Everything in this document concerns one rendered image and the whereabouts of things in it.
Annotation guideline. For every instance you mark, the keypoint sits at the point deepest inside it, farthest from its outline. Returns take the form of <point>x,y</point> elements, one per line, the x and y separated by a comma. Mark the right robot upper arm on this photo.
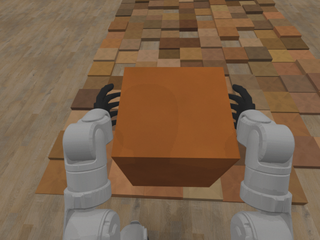
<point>252,225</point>

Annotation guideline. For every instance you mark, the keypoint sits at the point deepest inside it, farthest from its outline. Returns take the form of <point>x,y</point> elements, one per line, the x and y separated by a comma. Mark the carton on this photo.
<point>174,127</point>

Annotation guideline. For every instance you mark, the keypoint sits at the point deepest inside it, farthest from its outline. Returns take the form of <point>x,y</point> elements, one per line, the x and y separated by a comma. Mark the left robot forearm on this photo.
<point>85,159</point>

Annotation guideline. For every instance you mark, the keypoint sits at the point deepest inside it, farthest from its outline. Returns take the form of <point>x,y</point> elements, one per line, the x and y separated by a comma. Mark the robot left shin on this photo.
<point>135,222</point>

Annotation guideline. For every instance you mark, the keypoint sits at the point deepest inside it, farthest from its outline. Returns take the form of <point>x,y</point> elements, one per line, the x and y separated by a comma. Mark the left robot hand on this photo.
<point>102,100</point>

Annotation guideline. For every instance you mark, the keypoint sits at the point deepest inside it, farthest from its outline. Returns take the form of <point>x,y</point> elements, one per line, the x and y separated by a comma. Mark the right robot hand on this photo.
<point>244,102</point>

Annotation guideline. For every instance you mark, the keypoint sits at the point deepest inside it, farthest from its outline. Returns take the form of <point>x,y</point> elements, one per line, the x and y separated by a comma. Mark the robot left thigh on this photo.
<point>134,232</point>

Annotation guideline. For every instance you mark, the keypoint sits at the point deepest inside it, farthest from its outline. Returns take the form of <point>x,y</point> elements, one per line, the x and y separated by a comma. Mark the right robot forearm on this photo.
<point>268,164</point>

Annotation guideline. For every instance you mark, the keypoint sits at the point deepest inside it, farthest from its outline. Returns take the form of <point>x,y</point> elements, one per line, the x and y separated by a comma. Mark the left robot upper arm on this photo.
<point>99,224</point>

